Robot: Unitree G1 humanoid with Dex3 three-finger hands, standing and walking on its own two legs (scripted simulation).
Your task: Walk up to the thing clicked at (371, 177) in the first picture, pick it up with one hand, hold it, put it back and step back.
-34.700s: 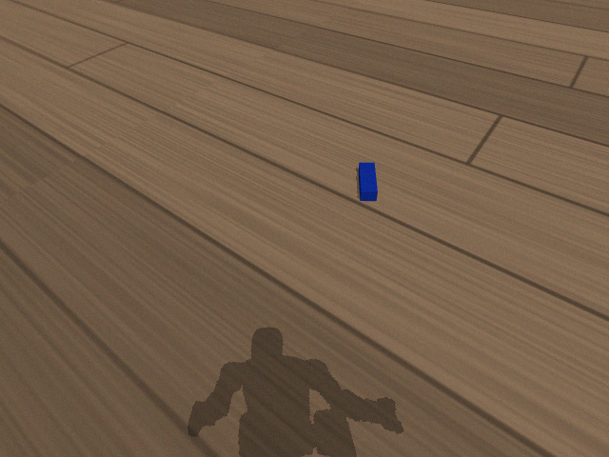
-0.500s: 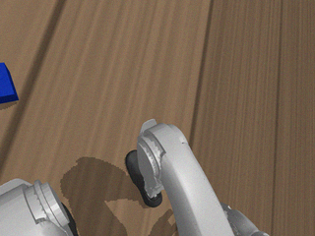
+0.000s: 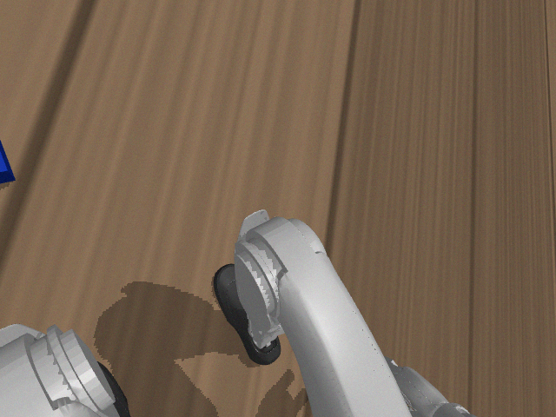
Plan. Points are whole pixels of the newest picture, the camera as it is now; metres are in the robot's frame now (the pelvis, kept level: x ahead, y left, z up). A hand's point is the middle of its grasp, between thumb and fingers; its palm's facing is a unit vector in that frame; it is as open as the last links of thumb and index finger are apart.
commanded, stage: open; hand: left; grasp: from above
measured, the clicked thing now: out of the picture +0.51 +0.29 -0.28
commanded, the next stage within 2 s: withdraw in 0.60 s
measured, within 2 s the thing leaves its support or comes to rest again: neither
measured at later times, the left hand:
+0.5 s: hand out of the picture +0.50 +0.28 -0.24, palm faces -0.48 -0.07 -0.87, open 13.7 cm
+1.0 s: hand out of the picture +0.55 +0.30 -0.19, palm faces -0.27 -0.08 -0.96, open 14.1 cm
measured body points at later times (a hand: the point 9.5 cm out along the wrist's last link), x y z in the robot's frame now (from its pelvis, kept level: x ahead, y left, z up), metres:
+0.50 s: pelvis +0.00 +0.00 +0.00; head +0.30 +0.11 +0.32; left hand +0.53 +0.28 -0.19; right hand +0.02 -0.25 -0.05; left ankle +0.06 +0.13 -0.28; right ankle +0.13 -0.13 -0.28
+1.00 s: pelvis +0.00 +0.00 +0.01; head +0.29 +0.11 +0.33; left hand +0.56 +0.30 -0.13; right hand +0.03 -0.25 -0.05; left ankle +0.06 +0.13 -0.28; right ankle +0.12 -0.13 -0.28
